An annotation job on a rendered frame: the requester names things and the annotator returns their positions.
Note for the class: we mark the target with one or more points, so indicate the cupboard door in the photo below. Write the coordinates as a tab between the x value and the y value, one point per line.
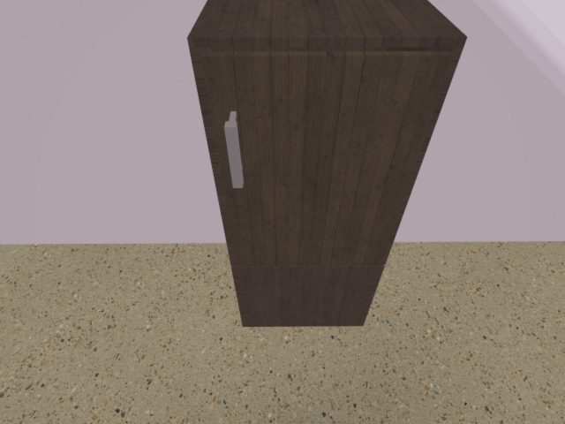
328	142

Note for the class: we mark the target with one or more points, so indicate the handle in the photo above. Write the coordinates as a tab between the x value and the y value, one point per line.
233	148

